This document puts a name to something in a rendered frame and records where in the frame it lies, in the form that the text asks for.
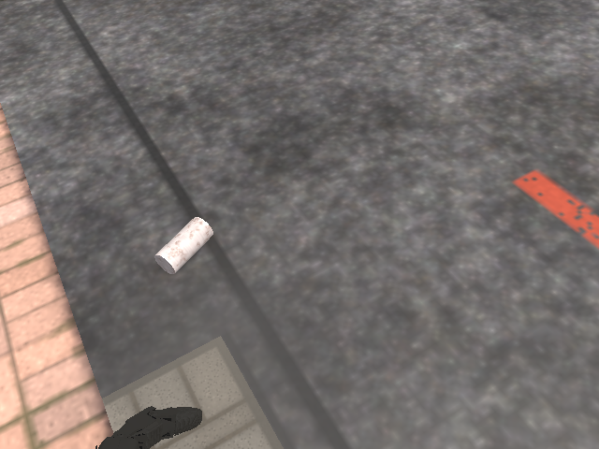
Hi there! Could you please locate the left robot hand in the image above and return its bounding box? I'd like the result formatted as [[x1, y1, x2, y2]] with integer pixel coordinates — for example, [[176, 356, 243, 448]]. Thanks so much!
[[95, 406, 202, 449]]

